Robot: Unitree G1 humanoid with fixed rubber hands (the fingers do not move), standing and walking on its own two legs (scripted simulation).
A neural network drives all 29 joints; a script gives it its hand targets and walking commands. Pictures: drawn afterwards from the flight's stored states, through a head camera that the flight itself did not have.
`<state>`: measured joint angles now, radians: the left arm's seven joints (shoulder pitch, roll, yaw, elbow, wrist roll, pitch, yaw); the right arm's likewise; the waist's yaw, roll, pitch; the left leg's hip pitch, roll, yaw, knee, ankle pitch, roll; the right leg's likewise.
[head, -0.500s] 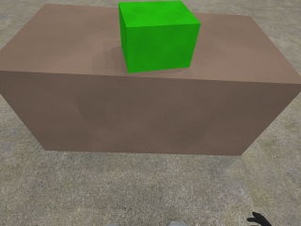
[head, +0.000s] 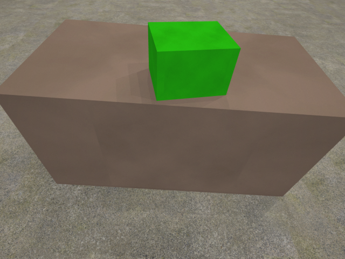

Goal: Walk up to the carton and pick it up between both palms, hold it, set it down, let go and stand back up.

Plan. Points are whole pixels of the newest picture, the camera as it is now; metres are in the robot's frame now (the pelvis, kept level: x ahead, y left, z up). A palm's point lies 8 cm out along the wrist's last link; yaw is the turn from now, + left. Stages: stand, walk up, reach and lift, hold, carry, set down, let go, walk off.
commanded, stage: walk up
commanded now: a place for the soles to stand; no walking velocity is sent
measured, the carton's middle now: (188, 59) +0.82 -0.08 +0.05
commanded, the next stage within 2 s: none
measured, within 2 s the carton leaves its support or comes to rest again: neither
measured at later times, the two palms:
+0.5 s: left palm (64, 205) +0.29 +0.28 -0.10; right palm out of the picture +0.14 -0.36 -0.10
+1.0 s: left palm (78, 180) +0.38 +0.28 -0.13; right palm (313, 213) +0.27 -0.42 -0.10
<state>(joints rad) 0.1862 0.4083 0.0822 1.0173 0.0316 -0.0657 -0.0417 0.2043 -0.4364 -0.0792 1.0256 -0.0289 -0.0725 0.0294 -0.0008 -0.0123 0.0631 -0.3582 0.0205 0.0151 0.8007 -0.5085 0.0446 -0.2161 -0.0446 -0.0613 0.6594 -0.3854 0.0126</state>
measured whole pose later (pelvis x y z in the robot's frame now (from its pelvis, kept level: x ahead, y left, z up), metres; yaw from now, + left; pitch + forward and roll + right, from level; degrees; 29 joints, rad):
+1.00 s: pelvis +0.26 -0.05 -0.04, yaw -5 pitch -4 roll +2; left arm 0.21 0.47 0.10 0.87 0.03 -0.02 -0.04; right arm 0.30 -0.49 -0.09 0.87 -0.03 -0.09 -0.03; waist -0.03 -0.06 0.13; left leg -0.42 0.10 0.07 0.96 -0.47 -0.04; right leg -0.48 -0.04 -0.03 0.97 -0.42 -0.03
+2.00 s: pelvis +0.28 -0.05 +0.01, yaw -2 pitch -3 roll +0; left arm 0.10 0.37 0.04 1.11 0.01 -0.02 -0.03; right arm 0.11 -0.38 -0.03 1.11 -0.01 -0.05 0.00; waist 0.00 -0.03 0.06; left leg -0.27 0.02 0.00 0.57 -0.24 -0.01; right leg -0.24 -0.03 -0.07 0.57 -0.27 -0.01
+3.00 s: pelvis +0.35 -0.03 -0.01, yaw -2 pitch -5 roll +0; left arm 0.08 0.35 0.02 0.92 0.01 -0.04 0.02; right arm 0.12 -0.38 -0.05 0.96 0.01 -0.01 -0.02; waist -0.02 0.02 0.23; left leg -0.30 -0.01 -0.05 0.87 -0.58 0.01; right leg -0.31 0.01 -0.04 0.74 -0.34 -0.03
